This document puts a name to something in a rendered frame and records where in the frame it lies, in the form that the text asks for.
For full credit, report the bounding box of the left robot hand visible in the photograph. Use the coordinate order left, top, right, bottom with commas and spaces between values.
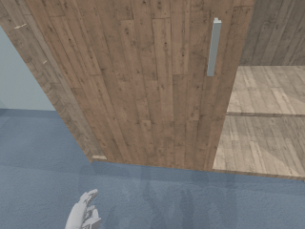
65, 189, 101, 229

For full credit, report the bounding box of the handle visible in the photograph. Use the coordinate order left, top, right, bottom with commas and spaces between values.
207, 17, 222, 76
13, 26, 46, 71

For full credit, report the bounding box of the wardrobe door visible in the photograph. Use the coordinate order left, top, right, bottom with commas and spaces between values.
0, 0, 105, 156
25, 0, 255, 171

